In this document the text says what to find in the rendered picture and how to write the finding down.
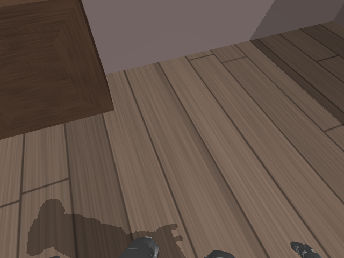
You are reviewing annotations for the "right robot hand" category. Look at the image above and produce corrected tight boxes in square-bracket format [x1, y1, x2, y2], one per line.
[290, 242, 322, 258]

